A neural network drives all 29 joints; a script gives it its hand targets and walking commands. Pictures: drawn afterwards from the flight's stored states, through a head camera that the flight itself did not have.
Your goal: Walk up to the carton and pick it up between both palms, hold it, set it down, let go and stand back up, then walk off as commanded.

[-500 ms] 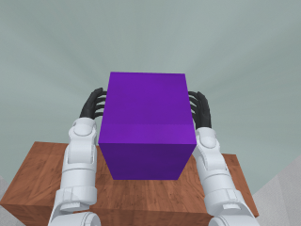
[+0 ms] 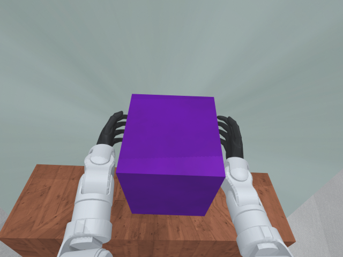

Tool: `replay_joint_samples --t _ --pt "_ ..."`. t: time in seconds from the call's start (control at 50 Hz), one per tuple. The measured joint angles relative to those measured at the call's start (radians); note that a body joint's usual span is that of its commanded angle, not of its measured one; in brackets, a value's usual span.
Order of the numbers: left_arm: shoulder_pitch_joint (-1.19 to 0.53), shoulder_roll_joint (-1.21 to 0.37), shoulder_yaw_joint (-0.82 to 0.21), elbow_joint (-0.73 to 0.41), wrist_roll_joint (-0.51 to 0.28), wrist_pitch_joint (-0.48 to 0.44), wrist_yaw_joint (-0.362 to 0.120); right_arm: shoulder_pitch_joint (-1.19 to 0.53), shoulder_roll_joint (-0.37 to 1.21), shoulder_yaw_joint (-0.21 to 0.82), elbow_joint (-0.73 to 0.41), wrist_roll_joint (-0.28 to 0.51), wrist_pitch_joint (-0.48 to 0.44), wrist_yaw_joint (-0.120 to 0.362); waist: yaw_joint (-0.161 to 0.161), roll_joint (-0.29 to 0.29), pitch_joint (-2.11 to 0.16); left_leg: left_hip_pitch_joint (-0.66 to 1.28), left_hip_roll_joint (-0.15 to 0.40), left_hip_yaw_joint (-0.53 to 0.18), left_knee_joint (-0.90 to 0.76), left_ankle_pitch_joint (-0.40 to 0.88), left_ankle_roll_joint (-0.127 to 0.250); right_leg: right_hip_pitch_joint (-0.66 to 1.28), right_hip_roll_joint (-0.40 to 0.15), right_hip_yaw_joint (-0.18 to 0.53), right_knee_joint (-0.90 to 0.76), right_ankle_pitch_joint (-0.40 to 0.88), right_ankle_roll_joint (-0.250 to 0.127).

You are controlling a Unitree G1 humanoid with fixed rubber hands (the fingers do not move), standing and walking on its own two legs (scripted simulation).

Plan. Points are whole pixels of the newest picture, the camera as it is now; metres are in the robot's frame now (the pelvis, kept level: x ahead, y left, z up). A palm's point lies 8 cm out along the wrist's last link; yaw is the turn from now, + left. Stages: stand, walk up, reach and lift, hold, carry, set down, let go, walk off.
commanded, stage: set down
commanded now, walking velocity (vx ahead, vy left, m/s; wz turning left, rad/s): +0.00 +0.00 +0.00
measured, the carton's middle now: (170, 158) +0.37 -0.03 +0.04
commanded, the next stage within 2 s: none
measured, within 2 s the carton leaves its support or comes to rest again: rests again in 1.70 s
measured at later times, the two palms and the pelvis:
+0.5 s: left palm (115, 147) +0.40 +0.11 +0.06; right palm (230, 161) +0.33 -0.18 +0.06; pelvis +0.01 -0.01 +0.00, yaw -1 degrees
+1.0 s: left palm (119, 150) +0.41 +0.10 +0.03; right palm (229, 172) +0.32 -0.18 +0.03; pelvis +0.00 +0.00 +0.00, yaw -2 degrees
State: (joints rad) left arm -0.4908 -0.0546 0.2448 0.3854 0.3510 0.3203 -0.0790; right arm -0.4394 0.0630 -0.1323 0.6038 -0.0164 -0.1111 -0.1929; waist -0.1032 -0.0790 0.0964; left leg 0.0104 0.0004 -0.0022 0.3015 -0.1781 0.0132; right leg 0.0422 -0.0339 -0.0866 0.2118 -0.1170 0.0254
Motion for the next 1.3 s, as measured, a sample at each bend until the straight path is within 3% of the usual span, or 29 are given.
replay_joint_samples --t 0.28,0.64,1.08,1.3 --pt "-0.109 0.031 0.025 0.241 0.008 -0.119 0.006 -0.060 0.043 -0.146 0.135 -0.111 -0.084 0.021 0.008 0.005 -0.033 -0.045 0.003 0.013 -0.013 0.012 -0.001 -0.053 0.002 0.007 -0.005 0.011 -0.003" --pt "-0.065 0.076 -0.011 0.371 -0.050 -0.281 0.007 0.012 0.063 -0.111 0.231 -0.111 -0.241 -0.044 0.005 0.020 -0.071 -0.137 0.023 0.018 0.014 -0.010 -0.010 -0.126 0.021 0.008 -0.024 0.015 -0.011" --pt "-0.238 0.112 0.065 0.688 0.002 -0.434 -0.003 -0.076 0.107 -0.338 0.405 -0.257 -0.367 -0.048 0.009 0.013 -0.094 -0.248 0.030 0.039 0.020 0.015 -0.010 -0.240 0.025 0.021 -0.026 0.050 -0.015" --pt "-0.232 0.131 0.076 0.786 0.007 -0.547 0.002 -0.058 0.120 -0.357 0.441 -0.289 -0.431 -0.062 0.001 0.033 -0.126 -0.338 0.042 0.041 0.048 -0.005 -0.016 -0.329 0.036 0.021 -0.004 0.035 -0.021"
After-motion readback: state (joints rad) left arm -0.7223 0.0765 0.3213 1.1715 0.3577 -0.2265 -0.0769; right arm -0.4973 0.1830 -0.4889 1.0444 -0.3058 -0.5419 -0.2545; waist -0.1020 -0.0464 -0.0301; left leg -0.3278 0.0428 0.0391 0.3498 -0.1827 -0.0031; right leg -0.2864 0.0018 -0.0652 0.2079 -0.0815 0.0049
